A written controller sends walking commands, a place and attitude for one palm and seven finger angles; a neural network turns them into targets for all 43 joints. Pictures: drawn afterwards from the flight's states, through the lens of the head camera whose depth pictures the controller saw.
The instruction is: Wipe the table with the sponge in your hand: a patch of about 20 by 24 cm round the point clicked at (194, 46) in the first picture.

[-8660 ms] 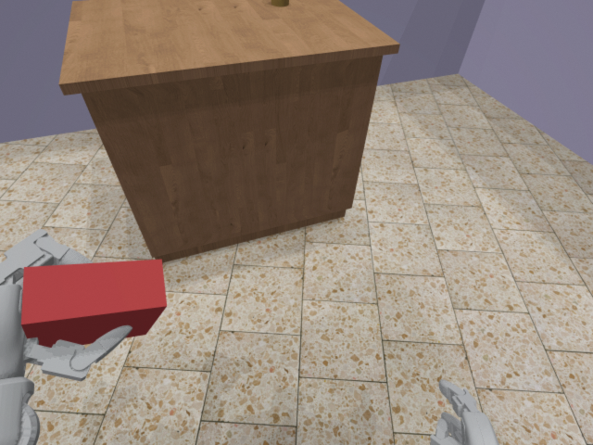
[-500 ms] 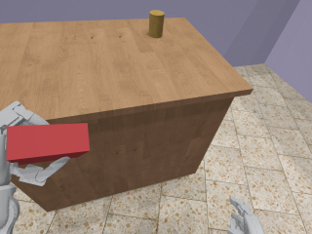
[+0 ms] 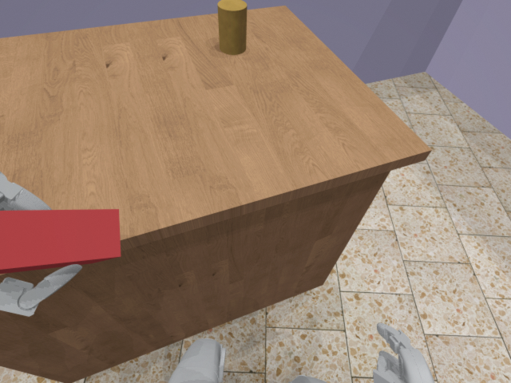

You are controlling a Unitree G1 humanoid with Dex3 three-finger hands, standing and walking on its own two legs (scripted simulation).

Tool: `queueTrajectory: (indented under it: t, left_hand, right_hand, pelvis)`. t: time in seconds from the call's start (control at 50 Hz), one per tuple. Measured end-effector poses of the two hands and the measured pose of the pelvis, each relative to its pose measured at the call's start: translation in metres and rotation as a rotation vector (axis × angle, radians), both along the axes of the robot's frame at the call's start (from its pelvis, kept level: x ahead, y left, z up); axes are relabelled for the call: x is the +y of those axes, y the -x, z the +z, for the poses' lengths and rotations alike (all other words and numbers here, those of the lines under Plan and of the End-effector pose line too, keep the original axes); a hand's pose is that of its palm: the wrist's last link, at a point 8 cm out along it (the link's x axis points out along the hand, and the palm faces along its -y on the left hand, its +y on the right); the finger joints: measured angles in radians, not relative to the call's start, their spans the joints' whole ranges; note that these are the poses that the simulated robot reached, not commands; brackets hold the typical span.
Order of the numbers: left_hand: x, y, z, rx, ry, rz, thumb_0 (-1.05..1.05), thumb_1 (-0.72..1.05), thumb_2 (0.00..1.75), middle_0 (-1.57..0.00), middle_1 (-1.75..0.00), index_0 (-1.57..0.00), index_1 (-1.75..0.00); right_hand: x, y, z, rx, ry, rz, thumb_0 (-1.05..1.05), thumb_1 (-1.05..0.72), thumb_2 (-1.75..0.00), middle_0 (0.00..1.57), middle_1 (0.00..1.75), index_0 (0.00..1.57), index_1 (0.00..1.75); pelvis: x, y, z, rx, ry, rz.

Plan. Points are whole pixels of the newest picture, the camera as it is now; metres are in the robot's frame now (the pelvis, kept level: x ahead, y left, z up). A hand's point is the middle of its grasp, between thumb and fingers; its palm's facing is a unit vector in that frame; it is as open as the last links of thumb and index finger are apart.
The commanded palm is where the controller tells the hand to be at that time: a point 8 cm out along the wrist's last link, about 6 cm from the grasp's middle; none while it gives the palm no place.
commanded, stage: shuffle to correct the standing spot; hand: left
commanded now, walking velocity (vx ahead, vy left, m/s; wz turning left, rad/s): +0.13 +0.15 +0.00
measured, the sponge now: (66, 242) +0.23 +0.23 +0.17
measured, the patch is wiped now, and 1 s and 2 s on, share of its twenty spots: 0.00 0.00 0.00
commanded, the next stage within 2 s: come to a stop and stand still in 0.02 s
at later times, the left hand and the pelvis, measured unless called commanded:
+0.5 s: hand (15, 189) +0.27 +0.30 +0.19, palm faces +0.38 -0.84 -0.40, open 9.4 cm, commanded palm +0.22 +0.35 +0.20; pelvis +0.06 +0.06 +0.01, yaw +0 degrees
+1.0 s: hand out of the picture +0.29 +0.38 +0.20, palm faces +0.47 -0.79 -0.40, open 9.4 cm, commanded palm +0.21 +0.37 +0.20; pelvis +0.05 +0.09 +0.02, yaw +0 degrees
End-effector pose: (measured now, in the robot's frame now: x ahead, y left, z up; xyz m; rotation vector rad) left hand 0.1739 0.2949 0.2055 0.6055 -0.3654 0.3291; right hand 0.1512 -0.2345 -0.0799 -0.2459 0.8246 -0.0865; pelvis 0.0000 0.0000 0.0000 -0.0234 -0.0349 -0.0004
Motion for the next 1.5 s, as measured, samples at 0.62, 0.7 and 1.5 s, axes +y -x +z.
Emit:
queueTrajectory:
  t: [0.62,0.7,1.5]
  left_hand:
    - [0.067,-0.061,-0.006,0.091,0.146,0.046,-0.01,-0.43,1.03,-0.80,-1.38,-0.80,-1.38]
    - [0.075,-0.061,-0.007,0.076,0.175,0.081,-0.01,-0.43,1.03,-0.80,-1.38,-0.80,-1.38]
    - [0.115,-0.085,-0.016,0.048,0.194,0.002,-0.01,-0.43,1.03,-0.80,-1.39,-0.80,-1.39]
  right_hand:
    - [0.091,-0.079,0.022,-0.096,-0.025,0.009,0.01,-0.91,-0.90,0.20,0.30,0.21,0.30]
    - [0.084,-0.078,0.031,-0.122,0.002,-0.008,0.01,-0.91,-0.90,0.20,0.30,0.20,0.30]
    - [0.150,-0.110,0.046,-0.174,-0.013,0.074,0.01,-0.90,-0.90,0.20,0.30,0.21,0.30]
  pelvis:
    - [0.071,-0.062,0.018,0.031,-0.013,0.002]
    - [0.073,-0.060,0.021,0.028,-0.008,0.004]
    - [0.124,-0.077,0.023,0.026,0.007,0.013]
